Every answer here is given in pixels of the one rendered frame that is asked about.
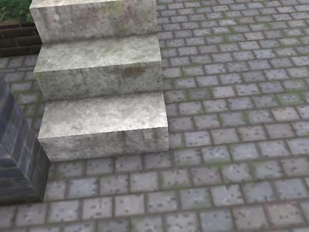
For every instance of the stairs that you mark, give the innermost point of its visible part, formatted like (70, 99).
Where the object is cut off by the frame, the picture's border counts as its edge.
(100, 72)

